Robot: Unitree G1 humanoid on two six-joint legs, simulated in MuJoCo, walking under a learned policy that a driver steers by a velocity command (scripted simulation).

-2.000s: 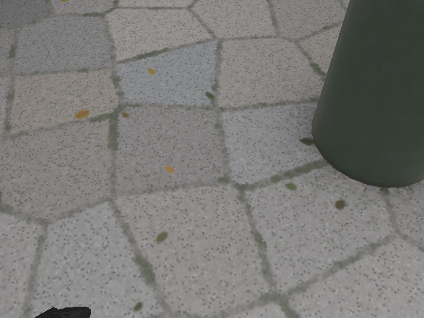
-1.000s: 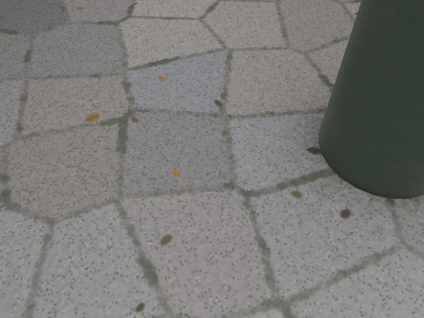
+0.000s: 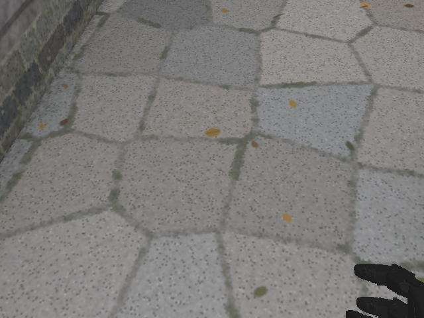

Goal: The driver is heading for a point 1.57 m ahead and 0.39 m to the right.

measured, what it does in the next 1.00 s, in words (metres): walks ahead, turning right: left foot, then right foot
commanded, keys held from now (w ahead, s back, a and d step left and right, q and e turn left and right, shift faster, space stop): w+e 0.76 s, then w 0.18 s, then w+q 0.06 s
